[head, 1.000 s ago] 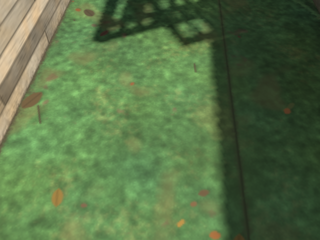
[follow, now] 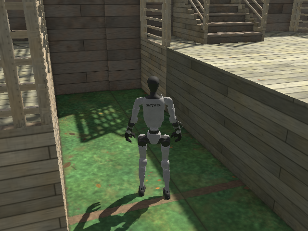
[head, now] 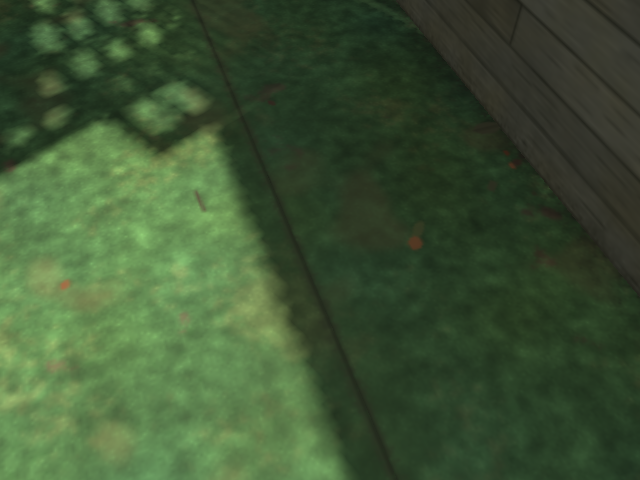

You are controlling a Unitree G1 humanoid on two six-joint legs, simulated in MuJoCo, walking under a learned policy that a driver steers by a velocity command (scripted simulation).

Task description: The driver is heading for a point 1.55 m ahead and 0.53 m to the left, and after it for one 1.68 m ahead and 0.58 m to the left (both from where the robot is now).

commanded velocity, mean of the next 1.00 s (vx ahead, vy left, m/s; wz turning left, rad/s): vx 0.04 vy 0.00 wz -0.02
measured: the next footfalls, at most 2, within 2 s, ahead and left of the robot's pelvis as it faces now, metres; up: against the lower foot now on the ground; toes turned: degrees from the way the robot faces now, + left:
right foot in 1.50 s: +0.45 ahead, -0.12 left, +0.00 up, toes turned +2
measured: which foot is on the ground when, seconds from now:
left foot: down 0.00-1.00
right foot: down 0.00-1.00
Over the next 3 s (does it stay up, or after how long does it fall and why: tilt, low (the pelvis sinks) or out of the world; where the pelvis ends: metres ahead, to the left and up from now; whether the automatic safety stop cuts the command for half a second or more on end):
stays up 1.02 0.31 0.00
